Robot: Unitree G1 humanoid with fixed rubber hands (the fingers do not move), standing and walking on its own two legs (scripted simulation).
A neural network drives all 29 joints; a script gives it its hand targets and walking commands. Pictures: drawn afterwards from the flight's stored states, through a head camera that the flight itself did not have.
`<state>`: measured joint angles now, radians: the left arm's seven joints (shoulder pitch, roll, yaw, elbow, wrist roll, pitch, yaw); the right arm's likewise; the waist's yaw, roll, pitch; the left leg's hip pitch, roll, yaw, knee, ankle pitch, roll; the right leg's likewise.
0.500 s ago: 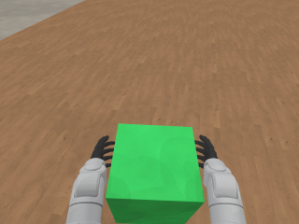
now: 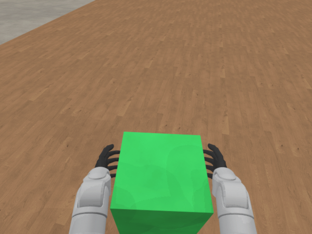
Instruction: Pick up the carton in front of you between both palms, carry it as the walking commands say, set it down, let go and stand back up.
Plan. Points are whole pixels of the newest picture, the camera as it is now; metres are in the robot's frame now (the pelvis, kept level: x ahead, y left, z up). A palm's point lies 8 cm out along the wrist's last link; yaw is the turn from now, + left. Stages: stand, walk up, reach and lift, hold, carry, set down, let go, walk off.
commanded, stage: hold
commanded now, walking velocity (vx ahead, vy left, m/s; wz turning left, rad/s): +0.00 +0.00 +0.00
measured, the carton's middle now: (159, 188) +0.29 +0.00 -0.04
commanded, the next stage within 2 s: set down in 0.58 s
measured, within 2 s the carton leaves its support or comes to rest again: neither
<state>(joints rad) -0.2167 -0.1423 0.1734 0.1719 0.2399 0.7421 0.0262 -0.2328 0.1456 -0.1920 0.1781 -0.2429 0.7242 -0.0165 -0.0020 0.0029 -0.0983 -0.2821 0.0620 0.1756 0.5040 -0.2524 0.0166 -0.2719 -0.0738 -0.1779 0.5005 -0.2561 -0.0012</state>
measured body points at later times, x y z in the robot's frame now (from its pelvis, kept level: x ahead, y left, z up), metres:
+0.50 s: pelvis -0.03 -0.01 +0.01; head -0.09 -0.01 +0.45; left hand +0.26 +0.15 +0.05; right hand +0.28 -0.15 +0.05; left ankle +0.01 +0.11 -0.74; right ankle +0.00 -0.13 -0.74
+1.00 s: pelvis -0.03 -0.01 -0.01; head +0.02 +0.00 +0.44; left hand +0.31 +0.15 -0.03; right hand +0.32 -0.16 -0.02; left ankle +0.01 +0.11 -0.74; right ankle +0.00 -0.13 -0.74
